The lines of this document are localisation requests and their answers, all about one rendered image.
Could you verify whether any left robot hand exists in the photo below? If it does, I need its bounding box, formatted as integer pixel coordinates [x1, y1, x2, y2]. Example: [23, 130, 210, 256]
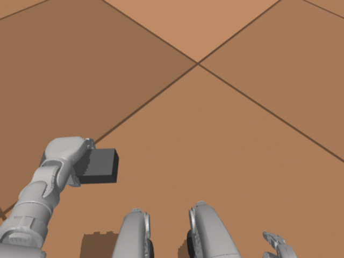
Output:
[45, 137, 96, 187]

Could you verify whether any right robot hand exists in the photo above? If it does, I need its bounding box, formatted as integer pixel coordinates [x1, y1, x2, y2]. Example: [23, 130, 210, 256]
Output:
[263, 232, 298, 258]

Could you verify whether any carton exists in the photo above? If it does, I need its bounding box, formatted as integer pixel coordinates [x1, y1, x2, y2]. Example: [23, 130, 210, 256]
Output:
[39, 148, 119, 184]

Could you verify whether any left robot arm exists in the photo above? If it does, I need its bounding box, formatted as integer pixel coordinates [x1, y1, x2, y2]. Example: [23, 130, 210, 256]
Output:
[0, 157, 72, 258]

